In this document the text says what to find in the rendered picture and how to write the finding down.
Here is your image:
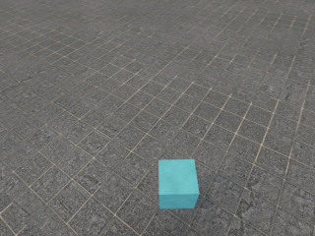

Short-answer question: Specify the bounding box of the carton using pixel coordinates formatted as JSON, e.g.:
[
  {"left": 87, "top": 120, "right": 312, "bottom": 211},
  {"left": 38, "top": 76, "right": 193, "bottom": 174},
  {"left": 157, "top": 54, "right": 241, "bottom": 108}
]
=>
[{"left": 158, "top": 159, "right": 200, "bottom": 209}]

